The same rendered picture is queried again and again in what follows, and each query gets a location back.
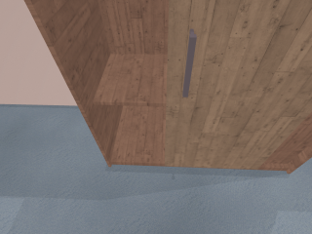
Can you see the wardrobe door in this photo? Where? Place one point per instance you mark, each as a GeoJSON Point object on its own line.
{"type": "Point", "coordinates": [295, 143]}
{"type": "Point", "coordinates": [250, 85]}

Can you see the handle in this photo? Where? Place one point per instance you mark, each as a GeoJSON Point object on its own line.
{"type": "Point", "coordinates": [189, 62]}

